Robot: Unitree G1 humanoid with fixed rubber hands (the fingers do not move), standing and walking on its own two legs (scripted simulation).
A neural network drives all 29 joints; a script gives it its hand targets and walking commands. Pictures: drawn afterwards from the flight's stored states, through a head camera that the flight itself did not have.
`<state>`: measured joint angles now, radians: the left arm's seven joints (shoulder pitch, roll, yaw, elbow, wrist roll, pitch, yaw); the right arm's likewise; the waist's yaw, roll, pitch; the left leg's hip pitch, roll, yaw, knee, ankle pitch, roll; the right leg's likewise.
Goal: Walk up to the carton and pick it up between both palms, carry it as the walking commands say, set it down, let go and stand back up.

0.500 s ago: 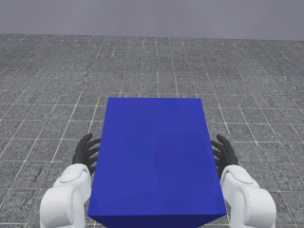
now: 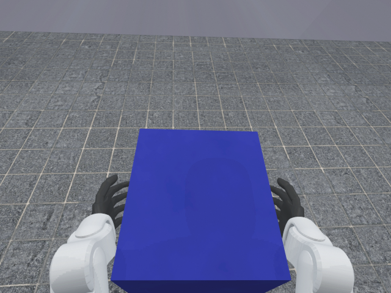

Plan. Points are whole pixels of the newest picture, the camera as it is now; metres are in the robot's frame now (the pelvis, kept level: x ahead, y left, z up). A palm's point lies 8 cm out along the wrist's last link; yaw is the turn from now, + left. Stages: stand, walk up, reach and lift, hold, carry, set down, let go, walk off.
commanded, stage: carry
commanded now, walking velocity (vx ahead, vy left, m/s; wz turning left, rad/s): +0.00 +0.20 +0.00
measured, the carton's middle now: (196, 218) +0.26 +0.00 +0.01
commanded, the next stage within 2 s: none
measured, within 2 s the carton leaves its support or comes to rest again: neither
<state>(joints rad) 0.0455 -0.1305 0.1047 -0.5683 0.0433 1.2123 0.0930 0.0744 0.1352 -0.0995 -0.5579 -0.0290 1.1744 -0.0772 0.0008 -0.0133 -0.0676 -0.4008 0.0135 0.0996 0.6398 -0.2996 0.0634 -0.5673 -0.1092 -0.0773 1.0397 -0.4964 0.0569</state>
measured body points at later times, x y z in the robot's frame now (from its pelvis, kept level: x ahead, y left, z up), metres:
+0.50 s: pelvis -0.01 +0.12 +0.00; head +0.00 +0.11 +0.45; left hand +0.23 +0.29 +0.09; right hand +0.24 -0.04 +0.09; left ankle +0.01 +0.26 -0.73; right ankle -0.01 -0.09 -0.72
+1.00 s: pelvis -0.05 +0.24 +0.01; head -0.06 +0.22 +0.46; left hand +0.19 +0.39 +0.10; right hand +0.18 +0.07 +0.09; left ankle -0.04 +0.38 -0.66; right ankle -0.04 +0.11 -0.73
